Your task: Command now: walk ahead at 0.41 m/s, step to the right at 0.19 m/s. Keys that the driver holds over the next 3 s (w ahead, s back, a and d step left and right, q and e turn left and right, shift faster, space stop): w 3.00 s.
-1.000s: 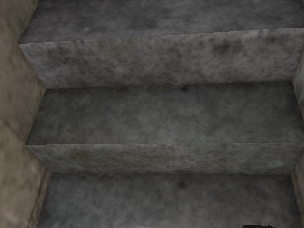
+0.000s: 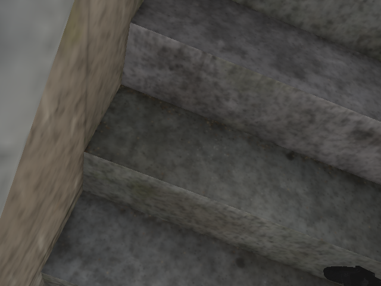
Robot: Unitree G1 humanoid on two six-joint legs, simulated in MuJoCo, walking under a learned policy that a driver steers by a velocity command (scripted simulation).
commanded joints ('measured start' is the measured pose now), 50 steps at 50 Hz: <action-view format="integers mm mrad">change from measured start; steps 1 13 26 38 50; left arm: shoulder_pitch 237 188 238 320 500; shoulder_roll -119 -44 -110 -152 -132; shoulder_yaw -34 3 13 4 10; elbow -18 123 148 274 440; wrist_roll -19 -13 -4 -47 -92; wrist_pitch -44 -105 -139 -173 -190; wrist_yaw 27 69 158 99 86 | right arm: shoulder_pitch -100 -23 23 -1 -322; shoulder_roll -200 -4 117 135 162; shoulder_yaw -64 -37 -2 20 88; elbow -47 -59 -11 100 -64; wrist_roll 35 31 -4 37 55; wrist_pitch -46 -12 -48 -36 -25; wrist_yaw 4 38 41 22 29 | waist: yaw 69 -50 -52 -85 -42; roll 500 -22 272 126 114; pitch -287 -100 -159 -41 -32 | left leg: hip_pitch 99 -652 -871 -1049 -1240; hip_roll -104 -296 -316 -347 -334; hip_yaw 168 219 91 157 420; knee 37 1063 1171 1369 1318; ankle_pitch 1003 414 551 480 236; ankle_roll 179 147 120 157 242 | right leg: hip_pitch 387 234 530 546 614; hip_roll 63 -202 -243 -170 -112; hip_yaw -182 516 559 406 253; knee -520 -700 -794 -828 -919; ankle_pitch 76 -423 -142 125 935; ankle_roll -88 -350 -292 -185 -42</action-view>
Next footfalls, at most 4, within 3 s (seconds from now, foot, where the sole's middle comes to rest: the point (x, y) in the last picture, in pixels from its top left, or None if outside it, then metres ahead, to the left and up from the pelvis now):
0.04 right None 0.10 -0.10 -0.74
1.10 left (191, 268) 0.39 -0.06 -0.52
1.50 right None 0.36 -0.31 -0.52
2.00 left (194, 158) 0.60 0.02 -0.32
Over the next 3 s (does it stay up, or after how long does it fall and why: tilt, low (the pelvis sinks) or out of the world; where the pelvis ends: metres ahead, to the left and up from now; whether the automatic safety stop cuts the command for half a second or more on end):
stays up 0.72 -0.21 0.62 its command is cut before an obstacle after 2.1 s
